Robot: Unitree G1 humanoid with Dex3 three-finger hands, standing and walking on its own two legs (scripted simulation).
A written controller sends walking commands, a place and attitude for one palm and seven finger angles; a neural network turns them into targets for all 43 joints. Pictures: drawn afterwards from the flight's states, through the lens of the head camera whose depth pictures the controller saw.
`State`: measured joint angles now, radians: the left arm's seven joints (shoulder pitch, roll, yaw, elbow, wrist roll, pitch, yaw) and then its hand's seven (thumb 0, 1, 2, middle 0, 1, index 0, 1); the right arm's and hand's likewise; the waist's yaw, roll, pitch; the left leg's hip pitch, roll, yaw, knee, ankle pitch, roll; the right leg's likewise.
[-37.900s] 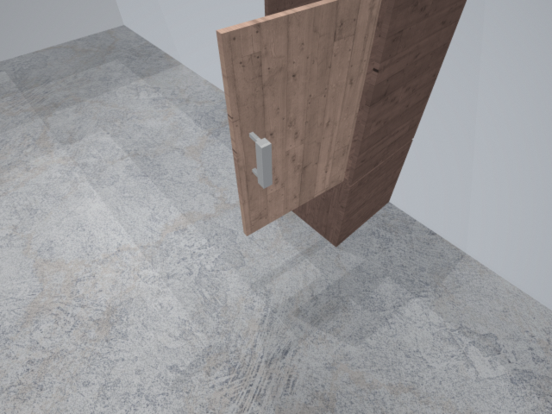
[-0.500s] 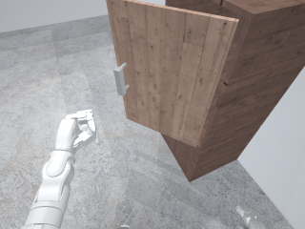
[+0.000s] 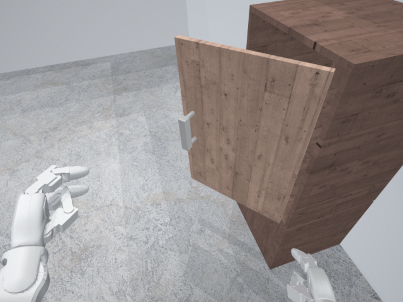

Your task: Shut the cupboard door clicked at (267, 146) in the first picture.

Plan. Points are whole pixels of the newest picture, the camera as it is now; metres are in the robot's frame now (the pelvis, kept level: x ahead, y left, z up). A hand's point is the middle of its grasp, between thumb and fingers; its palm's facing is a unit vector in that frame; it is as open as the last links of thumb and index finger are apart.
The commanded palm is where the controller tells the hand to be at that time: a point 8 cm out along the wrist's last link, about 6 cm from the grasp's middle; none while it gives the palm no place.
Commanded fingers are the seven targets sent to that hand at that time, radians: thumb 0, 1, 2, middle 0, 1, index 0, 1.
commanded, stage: draw the hand back to the body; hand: left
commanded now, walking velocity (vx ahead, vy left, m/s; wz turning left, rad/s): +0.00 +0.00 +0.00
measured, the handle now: (189, 130) +0.64 +0.13 -0.04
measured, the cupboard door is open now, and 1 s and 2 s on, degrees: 38 38 38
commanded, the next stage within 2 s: step back with the hand held close in 0.52 s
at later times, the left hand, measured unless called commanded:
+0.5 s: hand (57, 217) +0.19 +0.25 +0.15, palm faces +0.45 -0.80 -0.40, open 7.4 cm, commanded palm +0.14 +0.29 +0.17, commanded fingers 0.00 0.90 0.90 -0.20 -0.30 -0.20 -0.30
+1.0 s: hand (34, 218) +0.18 +0.28 +0.15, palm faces +0.36 -0.78 -0.51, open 7.4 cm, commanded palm +0.12 +0.32 +0.17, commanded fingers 0.00 0.90 0.90 -0.20 -0.30 -0.20 -0.30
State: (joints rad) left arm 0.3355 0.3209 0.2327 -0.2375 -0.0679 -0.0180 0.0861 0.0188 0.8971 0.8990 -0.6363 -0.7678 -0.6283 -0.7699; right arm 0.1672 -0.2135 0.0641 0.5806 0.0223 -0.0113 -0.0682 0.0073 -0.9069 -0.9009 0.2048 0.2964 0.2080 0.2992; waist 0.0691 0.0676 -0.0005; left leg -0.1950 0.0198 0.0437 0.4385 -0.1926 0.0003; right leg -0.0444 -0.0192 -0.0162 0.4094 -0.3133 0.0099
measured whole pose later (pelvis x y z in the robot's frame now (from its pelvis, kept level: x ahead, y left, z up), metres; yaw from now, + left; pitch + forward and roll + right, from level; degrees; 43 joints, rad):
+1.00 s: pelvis -0.02 +0.02 +0.00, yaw -1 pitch +1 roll -1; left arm 0.53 0.44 0.41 -0.44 -0.08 -0.13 0.10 0.02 0.89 0.90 -0.22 -0.30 -0.21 -0.31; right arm 0.16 -0.24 -0.01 0.55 0.03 0.04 -0.09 0.01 -0.91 -0.90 0.20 0.30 0.21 0.30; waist 0.01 0.05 0.01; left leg -0.33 0.02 0.07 0.50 -0.18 0.03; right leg -0.19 -0.03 0.01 0.47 -0.29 0.04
